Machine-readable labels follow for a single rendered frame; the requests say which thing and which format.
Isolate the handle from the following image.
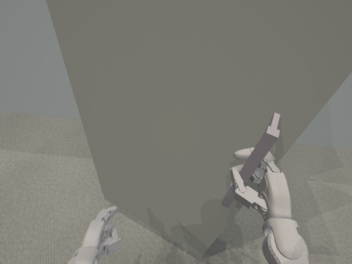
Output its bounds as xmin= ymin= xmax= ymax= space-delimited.
xmin=221 ymin=113 xmax=280 ymax=208

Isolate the robot right forearm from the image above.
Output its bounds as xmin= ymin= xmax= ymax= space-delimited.
xmin=262 ymin=217 xmax=309 ymax=264

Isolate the right robot hand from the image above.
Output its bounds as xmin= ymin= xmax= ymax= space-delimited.
xmin=229 ymin=147 xmax=292 ymax=222

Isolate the fridge door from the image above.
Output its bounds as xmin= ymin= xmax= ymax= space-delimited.
xmin=46 ymin=0 xmax=352 ymax=256

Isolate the robot left forearm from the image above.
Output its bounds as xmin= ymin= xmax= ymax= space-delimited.
xmin=68 ymin=246 xmax=100 ymax=264

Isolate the left robot hand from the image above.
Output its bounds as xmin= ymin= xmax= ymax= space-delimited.
xmin=80 ymin=206 xmax=120 ymax=257

